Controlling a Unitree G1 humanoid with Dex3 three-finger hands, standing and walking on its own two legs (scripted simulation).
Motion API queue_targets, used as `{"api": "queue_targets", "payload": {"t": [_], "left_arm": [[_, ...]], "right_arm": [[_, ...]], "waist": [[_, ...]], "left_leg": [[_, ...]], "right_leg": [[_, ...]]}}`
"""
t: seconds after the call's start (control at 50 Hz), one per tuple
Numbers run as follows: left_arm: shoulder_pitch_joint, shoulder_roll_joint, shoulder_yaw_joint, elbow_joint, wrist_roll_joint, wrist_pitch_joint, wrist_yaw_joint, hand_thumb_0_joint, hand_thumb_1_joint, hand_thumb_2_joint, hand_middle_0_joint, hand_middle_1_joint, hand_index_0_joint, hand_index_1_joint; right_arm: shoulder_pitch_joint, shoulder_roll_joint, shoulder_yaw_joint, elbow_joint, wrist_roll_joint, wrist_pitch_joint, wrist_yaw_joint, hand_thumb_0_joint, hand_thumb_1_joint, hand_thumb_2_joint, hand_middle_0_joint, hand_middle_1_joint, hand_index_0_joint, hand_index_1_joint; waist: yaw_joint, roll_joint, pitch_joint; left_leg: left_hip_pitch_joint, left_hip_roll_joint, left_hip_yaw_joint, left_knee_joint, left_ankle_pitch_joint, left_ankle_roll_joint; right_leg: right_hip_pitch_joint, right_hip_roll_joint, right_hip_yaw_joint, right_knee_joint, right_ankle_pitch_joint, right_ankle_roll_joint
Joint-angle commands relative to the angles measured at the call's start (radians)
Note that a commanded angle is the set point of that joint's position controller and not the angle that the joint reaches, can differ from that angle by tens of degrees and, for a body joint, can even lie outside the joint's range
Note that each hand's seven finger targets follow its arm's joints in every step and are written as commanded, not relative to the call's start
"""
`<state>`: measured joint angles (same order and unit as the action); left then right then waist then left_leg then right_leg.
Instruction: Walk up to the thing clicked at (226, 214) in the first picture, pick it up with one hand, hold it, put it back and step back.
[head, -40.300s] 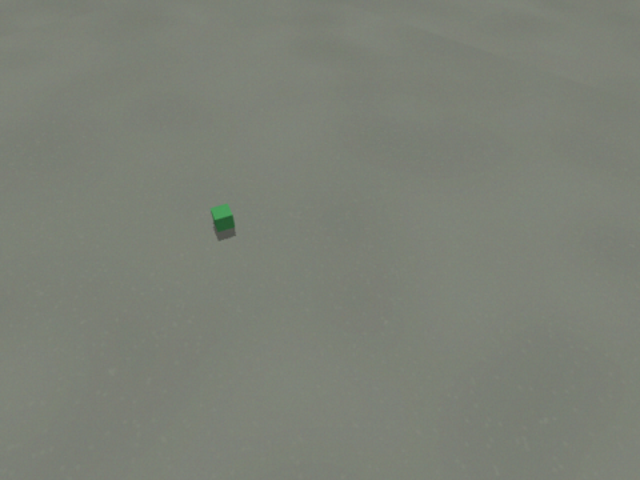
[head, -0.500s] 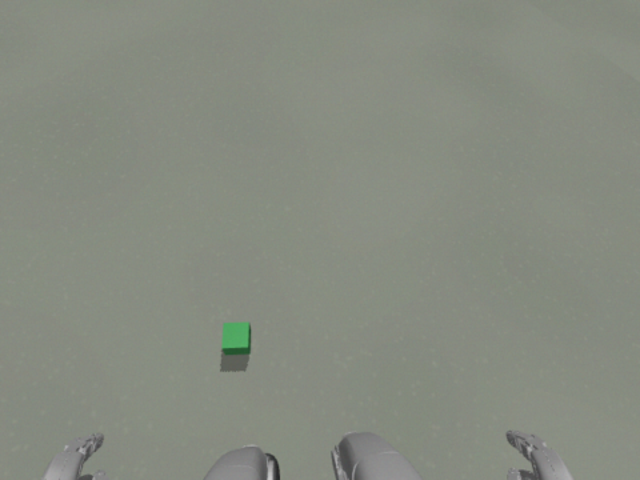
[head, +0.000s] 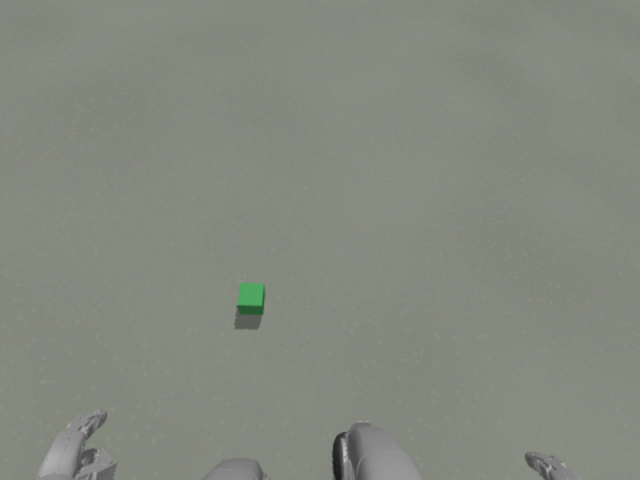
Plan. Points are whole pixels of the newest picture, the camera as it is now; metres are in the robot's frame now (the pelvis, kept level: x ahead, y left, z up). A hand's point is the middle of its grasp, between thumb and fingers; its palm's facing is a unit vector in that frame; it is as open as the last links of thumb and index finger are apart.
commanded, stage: step back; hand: left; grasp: from above
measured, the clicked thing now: (251, 299) +0.63 +0.15 -0.72
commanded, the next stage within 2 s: none
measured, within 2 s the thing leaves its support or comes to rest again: neither
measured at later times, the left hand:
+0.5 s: hand out of the picture -0.09 +0.23 -0.14, palm faces -0.09 -0.91 -0.40, open 7.4 cm
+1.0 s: hand out of the picture -0.22 +0.20 -0.14, palm faces +0.02 -0.95 -0.32, open 7.4 cm
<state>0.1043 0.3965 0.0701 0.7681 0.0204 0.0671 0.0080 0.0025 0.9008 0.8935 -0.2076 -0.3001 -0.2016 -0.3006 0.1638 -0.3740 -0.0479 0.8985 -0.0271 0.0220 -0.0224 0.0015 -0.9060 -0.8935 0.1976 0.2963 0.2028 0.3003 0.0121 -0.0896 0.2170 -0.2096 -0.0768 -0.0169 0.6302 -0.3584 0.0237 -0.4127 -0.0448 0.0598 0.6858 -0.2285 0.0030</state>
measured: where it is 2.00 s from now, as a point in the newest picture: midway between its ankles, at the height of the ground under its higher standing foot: outside the picture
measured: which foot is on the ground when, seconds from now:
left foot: down 0.00-0.46, up 0.48-0.80, down 0.82-1.00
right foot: up 0.00-0.40, down 0.42-0.84, up 0.86-1.00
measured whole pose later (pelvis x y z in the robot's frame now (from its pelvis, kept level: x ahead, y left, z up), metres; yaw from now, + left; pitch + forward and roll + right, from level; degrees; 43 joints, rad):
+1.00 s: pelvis -0.34 -0.06 +0.01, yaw +2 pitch -2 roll -1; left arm 0.13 0.37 0.07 0.78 0.02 0.10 -0.01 0.00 0.90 0.89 -0.21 -0.30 -0.20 -0.30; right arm 0.19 -0.36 -0.03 0.87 -0.05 0.02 -0.03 0.00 -0.90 -0.89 0.20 0.30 0.21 0.30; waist -0.01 -0.04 0.14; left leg -0.31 0.01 -0.02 0.61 -0.27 0.02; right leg -0.49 0.10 0.13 1.22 -0.50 -0.01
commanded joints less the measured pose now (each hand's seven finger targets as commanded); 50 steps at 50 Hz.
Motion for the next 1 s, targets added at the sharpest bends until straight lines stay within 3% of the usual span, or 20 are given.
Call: {"api": "queue_targets", "payload": {"t": [0.0,0.04,0.08,0.24,0.3,0.4,0.44,0.46,0.48,0.52,0.56,0.66,0.72,0.78,0.8,0.82,0.84,0.86,0.92,0.98], "left_arm": [[-0.045,0.197,0.071,-0.092,0.005,-0.011,0.028,0.000,0.900,0.900,-0.200,-0.300,-0.200,-0.300],[0.031,0.189,0.074,-0.053,-0.007,-0.007,0.018,0.000,0.900,0.900,-0.200,-0.300,-0.200,-0.300],[0.100,0.176,0.073,-0.031,-0.013,-0.009,0.012,0.000,0.900,0.900,-0.200,-0.300,-0.200,-0.300],[0.102,0.163,0.069,-0.041,0.000,-0.016,0.008,0.000,0.900,0.900,-0.200,-0.300,-0.200,-0.300],[0.128,0.168,0.071,-0.022,0.002,-0.017,0.000,0.000,0.900,0.900,-0.200,-0.300,-0.200,-0.300],[0.316,0.182,0.090,0.083,0.013,-0.019,-0.021,0.000,0.900,0.900,-0.200,-0.300,-0.200,-0.300],[0.196,0.330,0.123,0.005,0.032,-0.022,-0.024,0.000,0.900,0.900,-0.200,-0.300,-0.200,-0.300],[0.101,0.395,0.128,-0.042,0.039,-0.019,-0.018,0.000,0.900,0.900,-0.200,-0.300,-0.200,-0.300],[0.026,0.357,0.116,-0.067,0.034,-0.023,-0.012,0.000,0.900,0.900,-0.200,-0.300,-0.200,-0.300],[-0.070,0.229,0.086,-0.078,0.029,-0.030,-0.006,0.000,0.900,0.900,-0.200,-0.300,-0.200,-0.300],[-0.049,0.205,0.093,-0.079,0.030,-0.033,-0.003,0.000,0.900,0.900,-0.200,-0.300,-0.200,-0.300],[0.094,0.188,0.090,-0.087,0.033,-0.030,0.021,0.000,0.900,0.900,-0.200,-0.300,-0.200,-0.300],[0.090,0.194,0.085,-0.099,0.023,-0.018,0.026,0.000,0.900,0.900,-0.200,-0.300,-0.200,-0.300],[0.037,0.200,0.072,-0.117,0.008,0.000,0.014,0.000,0.900,0.900,-0.200,-0.300,-0.200,-0.300],[0.045,0.169,0.061,-0.125,0.006,0.004,0.009,0.000,0.900,0.900,-0.200,-0.300,-0.200,-0.300],[0.045,0.135,0.052,-0.131,-0.003,0.004,0.004,0.000,0.900,0.900,-0.200,-0.300,-0.200,-0.300],[-0.028,0.177,0.073,-0.141,-0.004,0.005,0.014,0.000,0.900,0.900,-0.200,-0.300,-0.200,-0.300],[-0.039,0.214,0.084,-0.130,0.006,0.010,0.016,0.000,0.900,0.900,-0.200,-0.300,-0.200,-0.300],[0.066,0.177,0.080,-0.058,-0.011,0.013,0.004,0.000,0.900,0.900,-0.200,-0.300,-0.200,-0.300],[0.085,0.164,0.076,-0.031,-0.003,-0.006,-0.002,0.000,0.900,0.900,-0.200,-0.300,-0.200,-0.300]], "right_arm": [[0.008,-0.395,-0.097,-0.108,-0.016,-0.028,-0.002,0.000,-0.900,-0.900,0.200,0.300,0.200,0.300],[-0.080,-0.296,-0.068,-0.128,-0.020,-0.034,-0.008,0.000,-0.900,-0.900,0.200,0.300,0.200,0.300],[-0.068,-0.238,-0.059,-0.126,-0.009,-0.037,-0.015,0.000,-0.900,-0.900,0.200,0.300,0.200,0.300],[0.018,-0.261,-0.077,-0.145,0.003,-0.031,-0.021,0.000,-0.900,-0.900,0.200,0.300,0.200,0.300],[-0.011,-0.285,-0.085,-0.164,-0.008,-0.022,-0.016,0.000,-0.900,-0.900,0.200,0.300,0.200,0.300],[-0.092,-0.292,-0.085,-0.177,0.003,0.006,-0.012,0.000,-0.900,-0.900,0.200,0.300,0.200,0.300],[-0.083,-0.183,-0.057,-0.196,0.020,0.003,-0.022,0.000,-0.900,-0.900,0.200,0.300,0.200,0.300],[-0.095,-0.244,-0.081,-0.184,0.010,0.007,-0.036,0.000,-0.900,-0.900,0.200,0.300,0.200,0.300],[-0.060,-0.273,-0.089,-0.156,0.015,0.007,-0.033,0.000,-0.900,-0.900,0.200,0.300,0.200,0.300],[0.038,-0.232,-0.071,-0.099,0.020,0.004,-0.023,0.000,-0.900,-0.900,0.200,0.300,0.200,0.300],[0.093,-0.193,-0.051,-0.085,0.016,-0.004,-0.027,0.000,-0.900,-0.900,0.200,0.300,0.200,0.300],[0.051,-0.179,-0.039,-0.121,0.009,-0.027,-0.031,0.000,-0.900,-0.900,0.200,0.300,0.200,0.300],[0.096,-0.179,-0.043,-0.107,-0.001,-0.031,-0.028,0.000,-0.900,-0.900,0.200,0.300,0.200,0.300],[0.196,-0.180,-0.055,-0.063,-0.001,-0.030,-0.022,0.000,-0.900,-0.900,0.200,0.300,0.200,0.300],[0.182,-0.220,-0.068,-0.064,-0.008,-0.028,-0.022,0.000,-0.900,-0.900,0.200,0.300,0.200,0.300],[0.156,-0.311,-0.087,-0.077,-0.021,-0.025,-0.022,0.000,-0.900,-0.900,0.200,0.300,0.200,0.300],[0.096,-0.406,-0.097,-0.107,-0.015,-0.018,-0.016,0.000,-0.900,-0.900,0.200,0.300,0.200,0.300],[0.003,-0.410,-0.104,-0.133,-0.017,-0.030,-0.027,0.000,-0.900,-0.900,0.200,0.300,0.200,0.300],[-0.070,-0.259,-0.056,-0.148,-0.026,-0.032,-0.032,0.000,-0.900,-0.900,0.200,0.300,0.200,0.300],[0.002,-0.242,-0.060,-0.118,-0.019,-0.033,-0.020,0.000,-0.900,-0.900,0.200,0.300,0.200,0.300]], "waist": [[-0.070,0.324,-0.181],[0.002,0.220,-0.175],[0.035,0.197,-0.197],[-0.050,0.248,-0.267],[-0.043,0.270,-0.284],[0.041,0.250,-0.311],[0.048,-0.187,-0.172],[0.066,-0.226,-0.103],[0.025,-0.187,-0.053],[-0.047,-0.048,-0.072],[-0.044,-0.073,-0.134],[0.044,-0.119,-0.237],[0.038,-0.120,-0.290],[-0.017,-0.026,-0.322],[-0.008,0.061,-0.319],[-0.001,0.263,-0.297],[-0.048,0.340,-0.245],[-0.030,0.346,-0.186],[0.043,0.172,-0.193],[0.005,0.197,-0.216]], "left_leg": [[-0.188,0.501,-0.566,-0.353,0.352,0.278],[-0.096,0.361,-0.306,-0.278,0.460,0.196],[0.040,0.273,-0.192,-0.217,0.556,0.120],[0.192,0.352,-0.237,-0.188,0.494,0.237],[0.096,0.355,-0.229,-0.192,0.384,0.221],[-0.175,0.262,-0.169,-0.145,0.038,0.090],[-0.419,-0.036,-0.045,0.236,-0.205,-0.026],[-0.295,0.007,-0.107,0.458,-0.249,-0.045],[-0.230,0.029,-0.140,0.532,-0.197,-0.040],[-0.268,-0.048,-0.156,0.567,-0.076,-0.030],[-0.295,-0.064,-0.137,0.583,-0.052,-0.039],[-0.362,0.020,-0.073,0.298,-0.178,-0.057],[-0.232,0.059,-0.021,0.078,-0.153,-0.034],[-0.036,0.036,0.058,-0.248,0.175,-0.011],[0.031,0.120,-0.075,-0.248,0.216,0.021],[0.079,0.334,-0.370,-0.264,0.341,0.111],[-0.126,0.492,-0.505,-0.303,0.372,0.271],[-0.260,0.565,-0.585,-0.339,0.346,0.327],[-0.139,0.337,-0.205,-0.216,0.530,0.205],[-0.015,0.278,-0.168,-0.208,0.303,0.172]], "right_leg": [[0.007,0.138,0.142,0.457,-0.425,-0.015],[-0.050,0.155,0.181,0.567,-0.301,-0.028],[-0.132,0.171,0.171,0.573,-0.229,-0.027],[-0.076,0.109,0.096,0.337,-0.290,0.047],[0.034,0.070,0.039,0.189,-0.283,0.029],[0.336,0.048,-0.034,-0.221,-0.095,-0.050],[0.142,-0.244,0.434,-0.425,-0.342,-0.174],[-0.139,-0.388,0.569,-0.516,-0.404,-0.300],[-0.243,-0.373,0.517,-0.529,-0.423,-0.287],[-0.085,-0.160,0.170,-0.390,-0.136,-0.162],[0.047,-0.102,0.084,-0.323,0.033,-0.112],[0.415,-0.210,0.147,-0.214,0.358,-0.222],[0.417,-0.229,0.140,-0.141,0.468,-0.211],[0.311,-0.174,0.076,-0.038,0.326,-0.137],[0.177,-0.124,0.056,-0.002,0.173,-0.095],[-0.035,0.009,-0.022,0.160,-0.098,-0.042],[-0.020,0.092,0.001,0.359,-0.418,-0.014],[0.024,0.054,0.114,0.551,-0.420,-0.013],[-0.041,0.136,0.140,0.644,-0.283,-0.022],[-0.055,0.124,0.080,0.481,-0.243,0.000]]}}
